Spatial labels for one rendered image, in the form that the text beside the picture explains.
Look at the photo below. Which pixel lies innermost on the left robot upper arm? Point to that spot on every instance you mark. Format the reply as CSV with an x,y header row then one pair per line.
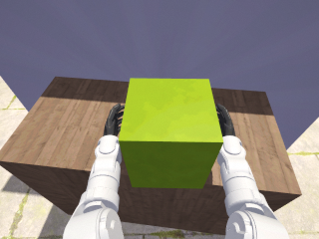
x,y
103,223

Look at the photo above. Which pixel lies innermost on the carton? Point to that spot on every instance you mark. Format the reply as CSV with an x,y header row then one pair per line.
x,y
170,134

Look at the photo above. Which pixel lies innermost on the right robot upper arm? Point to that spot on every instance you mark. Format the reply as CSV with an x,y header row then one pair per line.
x,y
244,224

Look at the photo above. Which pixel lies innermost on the robot right hand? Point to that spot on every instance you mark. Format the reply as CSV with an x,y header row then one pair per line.
x,y
225,121

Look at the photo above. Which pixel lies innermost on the robot left forearm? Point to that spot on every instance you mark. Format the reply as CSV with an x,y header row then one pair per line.
x,y
104,180

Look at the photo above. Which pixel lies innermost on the robot left hand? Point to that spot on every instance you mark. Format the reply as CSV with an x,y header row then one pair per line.
x,y
112,124

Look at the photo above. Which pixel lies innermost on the robot right forearm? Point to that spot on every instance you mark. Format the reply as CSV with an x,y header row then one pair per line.
x,y
241,192

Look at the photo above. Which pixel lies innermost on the pedestal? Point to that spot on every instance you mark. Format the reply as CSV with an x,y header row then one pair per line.
x,y
53,151

